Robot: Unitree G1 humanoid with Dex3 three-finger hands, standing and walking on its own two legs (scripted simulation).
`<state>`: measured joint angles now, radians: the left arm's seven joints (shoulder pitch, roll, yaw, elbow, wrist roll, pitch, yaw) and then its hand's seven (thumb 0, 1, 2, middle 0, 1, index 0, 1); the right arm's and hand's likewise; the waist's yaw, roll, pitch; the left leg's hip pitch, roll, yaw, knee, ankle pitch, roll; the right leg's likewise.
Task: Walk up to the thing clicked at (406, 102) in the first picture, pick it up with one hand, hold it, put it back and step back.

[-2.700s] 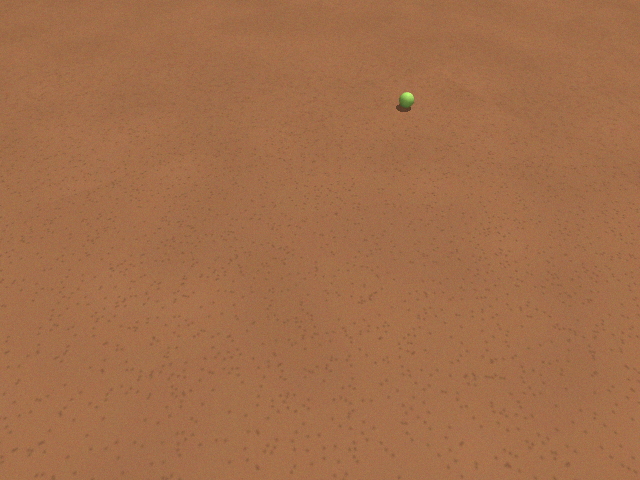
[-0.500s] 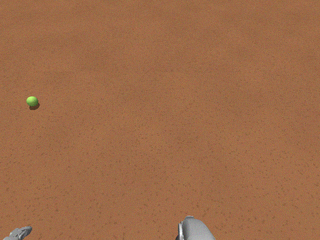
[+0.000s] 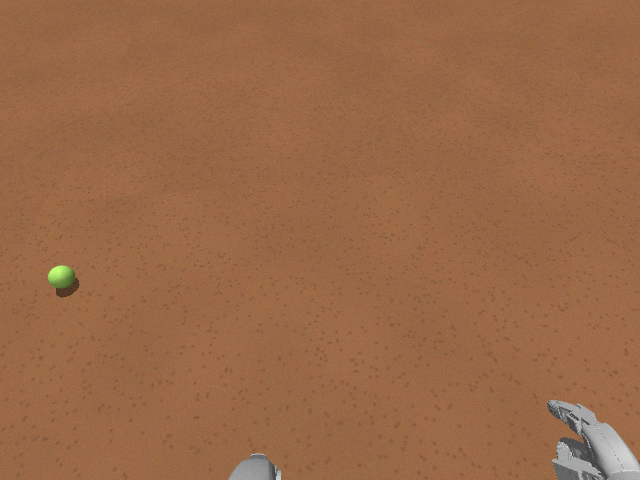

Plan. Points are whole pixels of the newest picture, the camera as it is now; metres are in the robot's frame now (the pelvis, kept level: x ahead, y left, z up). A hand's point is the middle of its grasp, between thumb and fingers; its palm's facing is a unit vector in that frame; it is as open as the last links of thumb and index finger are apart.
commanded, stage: walk up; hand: left
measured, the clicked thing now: (61, 276) +0.87 +1.02 -0.69
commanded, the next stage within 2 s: none
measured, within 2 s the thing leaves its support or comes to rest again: neither
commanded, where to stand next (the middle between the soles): +0.42 +1.05 m, yaw -39 degrees
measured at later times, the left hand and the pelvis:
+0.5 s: hand (12, 371) +0.28 +0.48 -0.08, palm faces -0.15 -0.77 -0.62, open 7.3 cm; pelvis +0.14 +0.18 +0.01, yaw -10 degrees
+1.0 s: hand out of the picture +0.40 +0.65 -0.11, palm faces -0.34 -0.75 -0.57, open 7.3 cm; pelvis +0.22 +0.40 +0.00, yaw -19 degrees
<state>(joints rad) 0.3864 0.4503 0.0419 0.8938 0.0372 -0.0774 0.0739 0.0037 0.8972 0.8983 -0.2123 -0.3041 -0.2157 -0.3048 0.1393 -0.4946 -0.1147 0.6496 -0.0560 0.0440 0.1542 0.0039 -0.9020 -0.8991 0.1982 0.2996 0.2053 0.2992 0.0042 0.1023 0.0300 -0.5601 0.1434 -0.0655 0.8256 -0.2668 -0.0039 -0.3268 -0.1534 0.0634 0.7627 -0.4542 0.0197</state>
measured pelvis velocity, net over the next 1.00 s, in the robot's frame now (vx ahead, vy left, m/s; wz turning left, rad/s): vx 0.22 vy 0.40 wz -0.33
